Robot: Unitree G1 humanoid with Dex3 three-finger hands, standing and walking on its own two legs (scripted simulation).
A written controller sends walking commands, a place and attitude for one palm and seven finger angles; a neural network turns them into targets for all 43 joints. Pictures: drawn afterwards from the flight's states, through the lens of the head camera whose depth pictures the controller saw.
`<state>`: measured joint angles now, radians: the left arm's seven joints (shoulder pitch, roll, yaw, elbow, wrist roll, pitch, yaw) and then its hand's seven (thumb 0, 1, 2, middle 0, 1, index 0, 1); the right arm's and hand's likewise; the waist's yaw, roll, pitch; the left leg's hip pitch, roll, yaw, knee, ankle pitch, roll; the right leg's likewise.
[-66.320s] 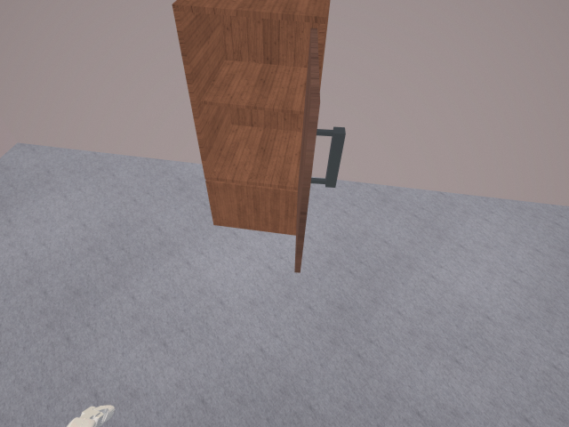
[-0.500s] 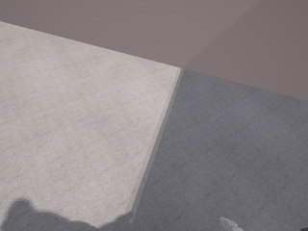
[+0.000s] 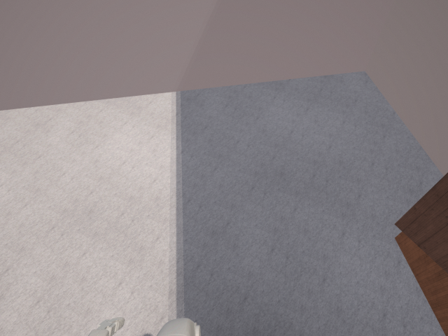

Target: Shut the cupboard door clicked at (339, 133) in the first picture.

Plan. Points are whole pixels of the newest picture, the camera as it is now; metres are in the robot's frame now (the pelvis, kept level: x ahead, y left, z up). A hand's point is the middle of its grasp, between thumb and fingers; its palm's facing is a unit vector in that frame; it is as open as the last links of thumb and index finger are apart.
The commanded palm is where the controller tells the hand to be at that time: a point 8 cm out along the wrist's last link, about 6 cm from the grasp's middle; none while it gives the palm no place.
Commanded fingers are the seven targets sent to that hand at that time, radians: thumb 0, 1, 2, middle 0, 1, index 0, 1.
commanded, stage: turn to face it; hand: left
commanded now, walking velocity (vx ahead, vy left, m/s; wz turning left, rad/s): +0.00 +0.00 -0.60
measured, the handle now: out of the picture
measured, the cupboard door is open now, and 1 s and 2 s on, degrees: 24 24 24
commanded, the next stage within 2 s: take the last steps up to it in 1.54 s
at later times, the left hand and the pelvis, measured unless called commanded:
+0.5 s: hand out of the picture +0.13 +0.25 -0.16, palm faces -0.21 -0.96 -0.19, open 7.4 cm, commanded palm none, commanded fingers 0.00 0.90 0.90 -0.20 -0.30 -0.20 -0.30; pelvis +0.01 +0.06 +0.01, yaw -17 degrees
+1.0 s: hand (172, 319) +0.17 +0.13 -0.14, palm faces -0.53 -0.81 -0.25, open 7.4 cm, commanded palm none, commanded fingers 0.00 0.90 0.90 -0.20 -0.30 -0.20 -0.30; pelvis -0.01 +0.01 +0.01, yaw -34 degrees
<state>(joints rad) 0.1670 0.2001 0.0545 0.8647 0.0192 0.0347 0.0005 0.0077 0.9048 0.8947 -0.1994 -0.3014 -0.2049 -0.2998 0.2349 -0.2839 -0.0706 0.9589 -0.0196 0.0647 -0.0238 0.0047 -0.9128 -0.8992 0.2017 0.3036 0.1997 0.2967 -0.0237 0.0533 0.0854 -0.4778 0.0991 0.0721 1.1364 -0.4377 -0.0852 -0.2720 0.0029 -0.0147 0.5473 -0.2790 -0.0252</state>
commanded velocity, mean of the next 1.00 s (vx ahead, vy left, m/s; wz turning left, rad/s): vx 0.00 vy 0.00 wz -0.60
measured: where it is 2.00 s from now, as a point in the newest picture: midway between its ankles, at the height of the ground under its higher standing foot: outside the picture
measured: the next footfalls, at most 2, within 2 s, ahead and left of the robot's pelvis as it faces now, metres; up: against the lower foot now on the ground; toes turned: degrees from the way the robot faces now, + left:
left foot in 0.28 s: +0.08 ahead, +0.14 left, +0.00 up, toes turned -6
right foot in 0.76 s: -0.03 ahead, -0.10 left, +0.00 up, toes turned -31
